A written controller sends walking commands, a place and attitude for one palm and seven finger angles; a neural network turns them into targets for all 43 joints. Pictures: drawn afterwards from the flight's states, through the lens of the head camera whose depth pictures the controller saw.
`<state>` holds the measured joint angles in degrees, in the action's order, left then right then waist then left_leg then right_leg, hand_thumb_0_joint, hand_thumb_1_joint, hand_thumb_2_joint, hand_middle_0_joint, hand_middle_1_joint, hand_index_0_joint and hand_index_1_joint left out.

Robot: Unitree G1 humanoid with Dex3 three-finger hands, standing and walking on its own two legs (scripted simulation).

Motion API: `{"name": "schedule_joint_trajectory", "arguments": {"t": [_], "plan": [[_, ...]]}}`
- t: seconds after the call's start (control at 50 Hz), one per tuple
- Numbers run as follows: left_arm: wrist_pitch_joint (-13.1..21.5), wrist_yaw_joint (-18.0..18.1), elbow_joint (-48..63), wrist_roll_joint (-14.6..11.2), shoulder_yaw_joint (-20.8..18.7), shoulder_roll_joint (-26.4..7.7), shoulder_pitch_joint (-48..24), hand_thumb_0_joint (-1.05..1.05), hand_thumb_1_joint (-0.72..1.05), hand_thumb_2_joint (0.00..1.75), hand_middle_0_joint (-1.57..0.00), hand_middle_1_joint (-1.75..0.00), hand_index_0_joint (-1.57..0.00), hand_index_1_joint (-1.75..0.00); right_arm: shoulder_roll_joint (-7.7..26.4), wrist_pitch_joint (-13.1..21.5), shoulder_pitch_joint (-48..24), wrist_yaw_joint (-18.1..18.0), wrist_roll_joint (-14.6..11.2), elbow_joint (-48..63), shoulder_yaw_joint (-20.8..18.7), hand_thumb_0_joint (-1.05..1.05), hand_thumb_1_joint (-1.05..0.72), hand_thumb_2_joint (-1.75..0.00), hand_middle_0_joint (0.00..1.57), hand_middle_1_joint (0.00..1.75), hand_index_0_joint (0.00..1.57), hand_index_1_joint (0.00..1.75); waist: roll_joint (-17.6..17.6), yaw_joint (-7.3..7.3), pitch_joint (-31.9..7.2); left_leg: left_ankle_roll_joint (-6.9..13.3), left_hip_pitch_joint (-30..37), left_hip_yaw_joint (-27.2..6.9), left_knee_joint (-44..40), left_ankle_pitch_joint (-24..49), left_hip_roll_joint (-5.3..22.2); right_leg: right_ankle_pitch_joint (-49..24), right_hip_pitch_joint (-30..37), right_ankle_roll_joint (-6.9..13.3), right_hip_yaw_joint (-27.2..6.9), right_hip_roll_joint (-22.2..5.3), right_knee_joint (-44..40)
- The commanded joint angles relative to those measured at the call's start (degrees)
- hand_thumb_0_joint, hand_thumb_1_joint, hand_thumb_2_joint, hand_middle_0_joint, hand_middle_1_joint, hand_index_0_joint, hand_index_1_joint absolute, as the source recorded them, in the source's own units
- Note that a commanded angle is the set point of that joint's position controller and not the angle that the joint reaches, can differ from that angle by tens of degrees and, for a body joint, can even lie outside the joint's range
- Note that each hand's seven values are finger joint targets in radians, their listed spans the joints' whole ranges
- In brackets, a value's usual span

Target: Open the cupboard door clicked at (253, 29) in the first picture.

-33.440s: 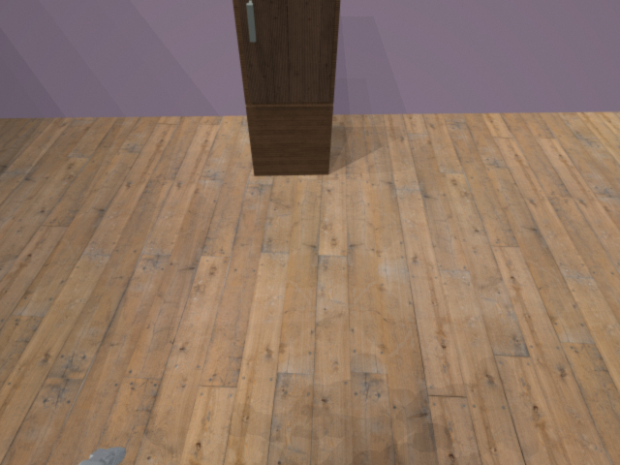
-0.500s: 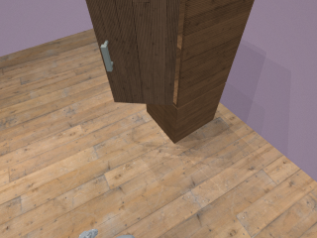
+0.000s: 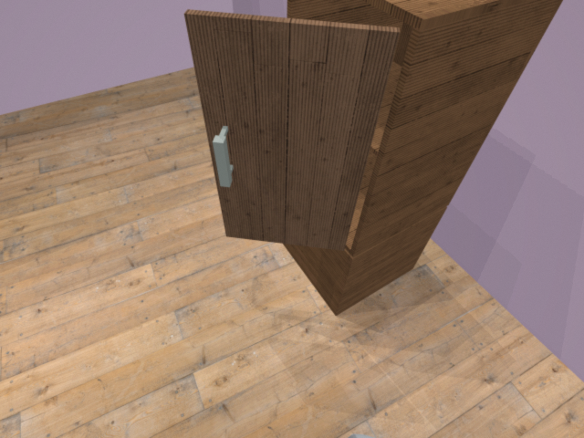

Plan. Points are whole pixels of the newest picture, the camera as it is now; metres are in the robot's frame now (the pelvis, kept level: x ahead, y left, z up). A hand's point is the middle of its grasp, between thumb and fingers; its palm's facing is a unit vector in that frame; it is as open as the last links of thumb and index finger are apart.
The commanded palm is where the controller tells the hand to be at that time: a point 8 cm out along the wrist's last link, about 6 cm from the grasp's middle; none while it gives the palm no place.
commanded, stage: come to a stop and stand still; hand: left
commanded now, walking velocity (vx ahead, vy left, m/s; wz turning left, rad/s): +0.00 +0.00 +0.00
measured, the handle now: (225, 156) +0.63 +0.20 -0.02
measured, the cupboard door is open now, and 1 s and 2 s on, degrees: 51 51 51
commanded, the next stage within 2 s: look again from close up in 1.20 s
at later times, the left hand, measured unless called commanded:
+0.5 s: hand out of the picture +0.14 +0.16 -0.18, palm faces +0.06 -0.98 -0.19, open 7.4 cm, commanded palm none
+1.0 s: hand out of the picture +0.05 +0.17 -0.17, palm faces +0.05 -0.98 -0.21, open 7.4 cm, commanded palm none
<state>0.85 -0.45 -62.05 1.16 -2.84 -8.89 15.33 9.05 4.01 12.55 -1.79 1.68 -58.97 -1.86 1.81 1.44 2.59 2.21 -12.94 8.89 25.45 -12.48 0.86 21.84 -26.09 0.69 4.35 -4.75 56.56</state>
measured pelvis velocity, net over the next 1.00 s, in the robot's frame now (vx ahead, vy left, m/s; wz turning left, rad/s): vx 0.04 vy -0.01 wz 0.01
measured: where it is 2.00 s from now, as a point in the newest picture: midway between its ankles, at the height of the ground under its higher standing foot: outside the picture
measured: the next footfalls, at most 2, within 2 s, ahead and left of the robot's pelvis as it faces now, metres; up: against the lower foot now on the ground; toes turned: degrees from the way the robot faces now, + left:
right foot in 0.12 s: +0.11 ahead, -0.11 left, +0.00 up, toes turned -3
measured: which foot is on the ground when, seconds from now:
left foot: down 0.00-1.00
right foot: up 0.00-0.10, down 0.12-1.00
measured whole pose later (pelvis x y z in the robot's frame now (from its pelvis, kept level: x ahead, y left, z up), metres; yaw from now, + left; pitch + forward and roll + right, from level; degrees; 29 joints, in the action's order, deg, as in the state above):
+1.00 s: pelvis +0.04 -0.01 +0.00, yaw +1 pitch -2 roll +0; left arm 0.0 1.6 -58.4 0.9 0.1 -9.6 19.1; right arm 9.4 0.5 13.2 -0.9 1.0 -55.7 -0.9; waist -0.5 0.4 -0.2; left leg 1.4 -14.9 3.5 28.7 -12.5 0.4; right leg 15.7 -11.8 0.6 2.7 -0.4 28.9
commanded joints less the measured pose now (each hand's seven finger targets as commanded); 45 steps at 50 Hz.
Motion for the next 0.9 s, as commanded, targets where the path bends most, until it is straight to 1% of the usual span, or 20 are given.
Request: {"name": "schedule_joint_trajectory", "arguments": {"t": [0.0, 0.06, 0.08, 0.12, 0.16, 0.26, 0.32, 0.36, 0.4, 0.44, 0.5, 0.52, 0.54, 0.56, 0.58, 0.66, 0.7, 0.74, 0.78, 0.88], "plan": [[0.63, 0.05, 3.41, 0.24, 0.39, -0.64, 1.48, 0.0, 0.9, 0.9, -0.2, -0.3, -0.2, -0.3, 7.91, -0.61, 5.09, 0.28, 0.02, -0.08, -1.16, 0.0, -0.9, -0.9, 0.2, 0.3, 0.2, 0.3, -6.24, -0.83, -0.9, 7.39, -2.01, -9.48, -11.18, 9.63, 14.62, -2.8, 7.02, -0.72, 0.85, -0.03, -13.28], [0.49, 0.73, 1.69, 0.04, 0.37, -2.14, 4.74, 0.0, 0.9, 0.9, -0.2, -0.3, -0.2, -0.3, 6.53, -1.53, 2.67, -0.15, -0.51, -0.8, -0.34, 0.0, -0.9, -0.9, 0.2, 0.3, 0.2, 0.3, -4.54, 1.96, -0.44, 3.1, -6.03, -6.56, -3.69, 11.45, 10.74, -14.48, 17.77, -1.24, 0.25, 1.05, -27.11], [0.9, 1.21, 1.24, -0.02, 0.23, -5.03, 6.06, 0.0, 0.9, 0.9, -0.2, -0.3, -0.2, -0.3, 4.98, -1.74, 2.92, -0.08, -0.9, -1.06, 0.01, 0.0, -0.9, -0.9, 0.2, 0.3, 0.2, 0.3, 0.11, 2.25, -1.33, -0.41, -6.76, -4.61, -0.04, 5.79, 6.77, -23.38, 20.94, -0.61, -5.14, -2.37, -31.92], [0.85, 1.64, 1.85, -0.41, 0.29, -11.09, 2.84, 0.0, 0.9, 0.9, -0.2, -0.3, -0.2, -0.3, 3.61, -3.05, 7.48, 0.56, -1.44, -2.15, 0.13, 0.0, -0.9, -0.9, 0.2, 0.3, 0.2, 0.3, 5.15, -1.25, -1.81, -3.56, -2.99, -3.5, 2.23, -7.91, 1.32, -32.98, 16.1, 5.6, -13.4, -13.72, -35.38], [0.86, 2.32, 2.46, -0.69, 0.12, -10.52, -0.43, 0.0, 0.9, 0.9, -0.2, -0.3, -0.2, -0.3, 3.87, -4.48, 8.81, 0.28, -1.34, -3.79, -0.05, 0.0, -0.9, -0.9, 0.2, 0.3, 0.2, 0.3, 12.99, -1.72, -4.03, -3.92, -0.27, -3.89, 6.63, -9.77, 1.98, -44.18, 16.16, 7.57, -12.31, -12.78, -35.2], [-0.62, 3.56, 2.81, -0.62, -1.19, -11.15, -1.5, 0.0, 0.9, 0.9, -0.2, -0.3, -0.2, -0.3, 3.88, -5.54, 8.33, -0.28, -1.66, -3.99, -0.65, 0.0, -0.9, -0.9, 0.2, 0.3, 0.2, 0.3, 5.48, -0.71, -6.41, -4.64, -4.55, -4.52, 4.78, -8.51, 2.39, -61.41, 25.43, 8.98, -9.51, -13.45, -27.76], [-1.48, 3.33, 4.44, -0.97, -1.4, -9.62, -3.15, 0.0, 0.9, 0.9, -0.2, -0.3, -0.2, -0.3, 5.85, -5.68, 8.58, -0.43, -1.03, -3.5, -1.32, 0.0, -0.9, -0.9, 0.2, 0.3, 0.2, 0.3, -1.64, -0.94, -8.02, -3.14, 4.93, -6.35, 1.01, 20.69, 6.9, -42.38, 16.59, 4.12, -4.23, -7.2, -24.57], [-2.54, 2.97, 6.51, -0.77, -0.65, -6.5, -6.01, 0.0, 0.9, 0.9, -0.2, -0.3, -0.2, -0.3, 7.99, -5.69, 7.37, -0.69, -0.51, -1.93, -1.77, 0.0, -0.9, -0.9, 0.2, 0.3, 0.2, 0.3, -12.87, -1.5, -3.19, 2.35, 2.28, -12.98, -4.19, 34.35, 14.19, -14.93, 11.24, 0.14, 1.15, 0.3, -18.23], [-3.21, 2.64, 7.03, -0.7, -0.69, -5.4, -6.88, 0.0, 0.9, 0.9, -0.2, -0.3, -0.2, -0.3, 7.96, -5.21, 6.3, -1.26, -0.04, -1.05, -1.67, 0.0, -0.9, -0.9, 0.2, 0.3, 0.2, 0.3, -13.31, -1.8, -0.73, 6.59, 0.07, -14.7, -6.17, 34.58, 16.22, 5.98, 7.57, 0.22, -2.42, 2.52, -9.35], [-2.99, 2.37, 6.9, -0.53, -0.51, -4.62, -6.27, 0.0, 0.9, 0.9, -0.2, -0.3, -0.2, -0.3, 7.35, -4.72, 4.38, -1.36, 0.19, -0.34, -1.43, 0.0, -0.9, -0.9, 0.2, 0.3, 0.2, 0.3, -11.41, -1.07, -0.97, 7.09, 2.88, -13.54, -3.7, 36.19, 15.09, 5.95, 6.94, 0.62, -3.18, 2.56, -11.52], [-1.86, 2.02, 5.46, -0.54, -0.57, -5.3, -1.53, 0.0, 0.9, 0.9, -0.2, -0.3, -0.2, -0.3, 8.9, -4.44, 2.73, -1.13, -0.59, 0.18, -2.0, 0.0, -0.9, -0.9, 0.2, 0.3, 0.2, 0.3, -8.72, 0.22, -5.14, 2.87, 6.63, -10.32, 1.5, 30.66, 10.96, -11.52, 13.8, 0.19, -2.25, 2.51, -27.68], [-0.4, 4.51, 3.21, -0.48, 0.05, -7.44, 5.02, 0.0, 0.9, 0.9, -0.2, -0.3, -0.2, -0.3, 10.11, -3.44, -2.73, -0.1, -2.39, 4.74, -2.5, 0.0, -0.9, -0.9, 0.2, 0.3, 0.2, 0.3, -9.0, 2.02, -5.87, -0.7, 5.38, -6.38, 14.93, 32.93, 10.22, -27.67, 12.54, 0.26, -6.82, -2.46, -33.06], [0.88, 4.12, 4.66, 0.26, -0.85, -12.26, 5.65, 0.0, 0.9, 0.9, -0.2, -0.3, -0.2, -0.3, 6.99, -3.04, -1.35, 0.58, -1.7, 8.31, -1.59, 0.0, -0.9, -0.9, 0.2, 0.3, 0.2, 0.3, 0.08, 0.79, -6.04, -2.41, -4.98, -3.59, 20.88, 13.59, 3.36, -57.24, 22.34, 2.58, -11.88, -7.97, -30.82], [1.44, 3.95, 5.58, 0.24, -0.72, -11.76, 4.41, 0.0, 0.9, 0.9, -0.2, -0.3, -0.2, -0.3, 3.61, -3.44, 2.06, 0.81, -1.51, 8.27, -1.35, 0.0, -0.9, -0.9, 0.2, 0.3, 0.2, 0.3, 10.86, -1.23, -10.41, -2.59, -12.72, -6.09, 21.99, -13.57, 0.69, -70.86, 28.27, 7.45, -16.43, -13.52, -27.02], [1.52, 4.31, 6.2, 0.55, -0.16, -9.04, 3.76, 0.0, 0.9, 0.9, -0.2, -0.3, -0.2, -0.3, 3.71, -4.03, 0.94, 0.54, -1.35, 8.07, -1.53, 0.0, -0.9, -0.9, 0.2, 0.3, 0.2, 0.3, 13.21, -0.83, -11.98, -2.51, -14.36, -7.38, 21.38, -17.09, 0.28, -72.87, 31.84, 8.53, -14.48, -12.6, -25.69], [0.37, 3.98, 8.83, -0.13, 0.04, -10.55, 0.22, 0.0, 0.9, 0.9, -0.2, -0.3, -0.2, -0.3, 2.9, -4.34, 2.56, 0.88, -1.35, 7.53, -1.22, 0.0, -0.9, -0.9, 0.2, 0.3, 0.2, 0.3, 0.98, -3.5, -8.24, -2.57, 1.34, -5.35, 3.95, 0.01, -1.75, -40.51, 16.8, 5.77, -10.8, -6.74, -25.42], [-0.28, 3.61, 8.78, -0.39, 0.56, -8.06, 0.31, 0.0, 0.9, 0.9, -0.2, -0.3, -0.2, -0.3, 6.31, -3.95, 2.67, 0.78, -0.86, 7.57, -1.42, 0.0, -0.9, -0.9, 0.2, 0.3, 0.2, 0.3, -1.38, -3.19, -3.71, 0.26, 3.72, -11.57, 1.7, 9.05, 5.74, -16.01, 8.22, 1.43, -7.61, -1.05, -28.12], [-0.71, 3.67, 8.77, 0.31, 1.11, -6.54, 1.69, 0.0, 0.9, 0.9, -0.2, -0.3, -0.2, -0.3, 7.27, -4.02, 0.84, 0.89, -0.59, 8.23, -1.23, 0.0, -0.9, -0.9, 0.2, 0.3, 0.2, 0.3, -1.84, -2.13, 2.76, 1.2, -2.79, -13.46, -0.53, 1.09, 6.76, -3.67, 6.77, 1.3, -7.65, 0.49, -31.48], [-0.38, 3.07, 8.27, 0.19, 1.35, -7.61, 2.53, 0.0, 0.9, 0.9, -0.2, -0.3, -0.2, -0.3, 7.42, -3.7, -0.14, 0.92, -0.59, 7.99, -0.82, 0.0, -0.9, -0.9, 0.2, 0.3, 0.2, 0.3, -6.3, -1.9, 4.69, 0.8, -4.15, -14.0, -3.19, -4.15, 5.71, -3.28, 6.48, 1.64, -8.3, 0.79, -32.11], [0.38, 2.56, 7.1, -0.08, 1.64, -7.68, 4.56, 0.0, 0.9, 0.9, -0.2, -0.3, -0.2, -0.3, 7.0, -3.1, 1.92, 0.84, -0.7, 6.58, -0.15, 0.0, -0.9, -0.9, 0.2, 0.3, 0.2, 0.3, -1.92, -2.16, -0.81, 0.22, -1.11, -12.45, -3.06, -3.44, 4.48, -5.04, 9.7, 1.84, -8.99, -0.56, -34.61]]}}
